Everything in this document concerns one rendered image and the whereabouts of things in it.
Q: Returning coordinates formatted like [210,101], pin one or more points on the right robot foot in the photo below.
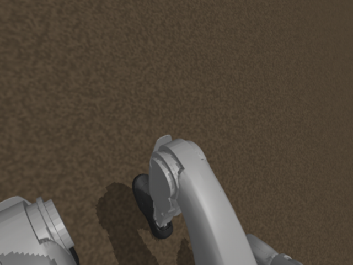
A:
[140,187]

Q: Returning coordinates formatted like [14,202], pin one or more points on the right robot hand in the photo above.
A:
[263,253]

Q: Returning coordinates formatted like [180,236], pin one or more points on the right robot arm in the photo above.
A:
[283,259]

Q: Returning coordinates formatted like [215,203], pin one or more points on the left robot foot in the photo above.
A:
[74,255]

